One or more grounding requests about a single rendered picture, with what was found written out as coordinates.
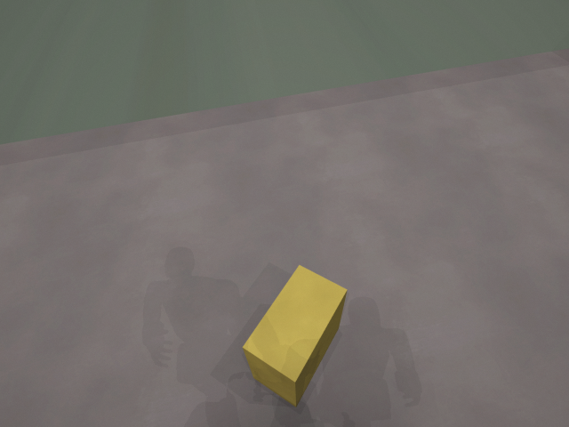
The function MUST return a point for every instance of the carton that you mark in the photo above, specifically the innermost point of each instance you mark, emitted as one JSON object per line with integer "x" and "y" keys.
{"x": 286, "y": 348}

